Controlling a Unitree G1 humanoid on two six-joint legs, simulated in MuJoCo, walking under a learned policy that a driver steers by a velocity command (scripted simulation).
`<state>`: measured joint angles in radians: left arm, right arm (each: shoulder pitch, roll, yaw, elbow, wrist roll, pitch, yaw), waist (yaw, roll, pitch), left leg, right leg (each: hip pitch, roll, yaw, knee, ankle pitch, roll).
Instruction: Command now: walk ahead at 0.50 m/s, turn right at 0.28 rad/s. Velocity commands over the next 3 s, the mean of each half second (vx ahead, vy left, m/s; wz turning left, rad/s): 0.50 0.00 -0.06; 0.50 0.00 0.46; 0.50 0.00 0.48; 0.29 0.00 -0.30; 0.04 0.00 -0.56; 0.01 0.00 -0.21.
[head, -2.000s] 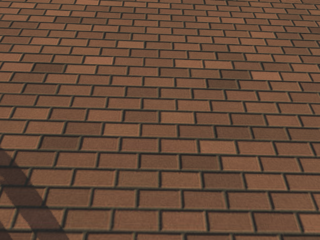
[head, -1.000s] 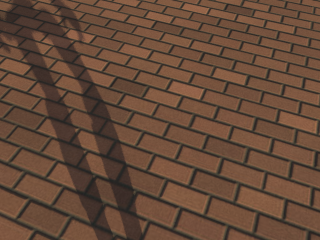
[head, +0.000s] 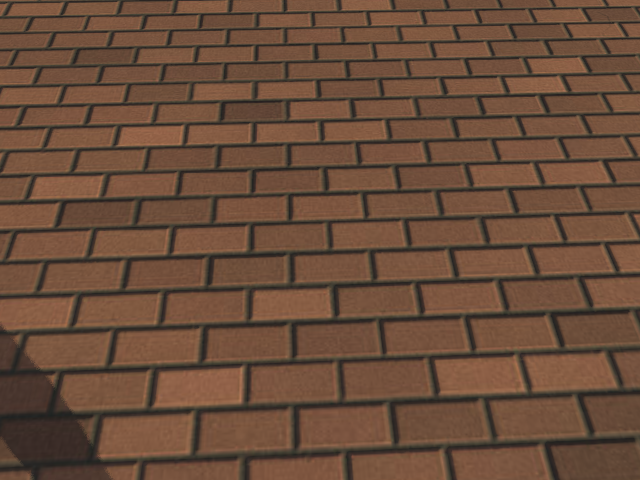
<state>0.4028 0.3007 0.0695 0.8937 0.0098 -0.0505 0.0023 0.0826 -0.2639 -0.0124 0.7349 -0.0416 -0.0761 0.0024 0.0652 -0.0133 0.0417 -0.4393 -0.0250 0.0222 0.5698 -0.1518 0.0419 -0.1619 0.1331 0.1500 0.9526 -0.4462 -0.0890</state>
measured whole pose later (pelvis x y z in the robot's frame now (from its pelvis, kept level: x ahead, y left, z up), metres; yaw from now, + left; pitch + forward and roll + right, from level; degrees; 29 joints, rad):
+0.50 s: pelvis +0.25 -0.03 +0.01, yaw +1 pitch +1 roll +1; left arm 0.06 0.23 0.01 0.76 0.05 -0.07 -0.01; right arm 0.44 -0.24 -0.03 0.95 0.00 -0.06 0.01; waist -0.07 0.01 0.03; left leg -0.19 -0.02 -0.01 0.86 -0.44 0.06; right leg -0.40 -0.01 -0.08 0.55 -0.17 -0.06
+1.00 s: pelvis +0.50 +0.02 -0.01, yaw +17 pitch +1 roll +0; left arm 0.39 0.23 0.04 0.95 0.02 -0.05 0.02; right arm 0.05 -0.24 -0.05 0.77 -0.04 -0.02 0.05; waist 0.04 0.00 0.06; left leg -0.46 -0.05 0.12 0.62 -0.17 0.16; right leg -0.03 -0.10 -0.27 0.78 -0.46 0.01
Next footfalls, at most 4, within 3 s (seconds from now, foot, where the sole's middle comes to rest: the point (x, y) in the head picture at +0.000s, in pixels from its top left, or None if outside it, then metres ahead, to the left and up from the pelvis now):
0.44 right None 0.36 -0.12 -0.76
0.96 left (299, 405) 0.61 0.11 -0.76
1.52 right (315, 272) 0.96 0.10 -0.76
2.02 left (231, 248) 1.02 0.32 -0.76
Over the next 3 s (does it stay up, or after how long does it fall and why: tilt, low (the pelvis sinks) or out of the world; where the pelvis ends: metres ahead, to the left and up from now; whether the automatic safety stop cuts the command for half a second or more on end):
stays up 0.94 0.18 0.01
